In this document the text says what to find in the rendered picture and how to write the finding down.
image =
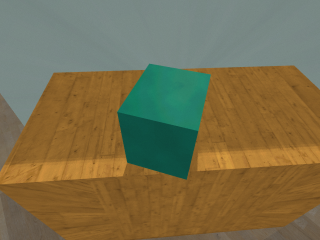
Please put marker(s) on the carton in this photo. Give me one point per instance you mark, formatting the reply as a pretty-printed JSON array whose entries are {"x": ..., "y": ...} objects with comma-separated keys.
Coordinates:
[{"x": 160, "y": 119}]

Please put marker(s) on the pedestal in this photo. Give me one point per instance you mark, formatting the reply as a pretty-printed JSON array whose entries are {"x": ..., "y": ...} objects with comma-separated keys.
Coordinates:
[{"x": 255, "y": 164}]

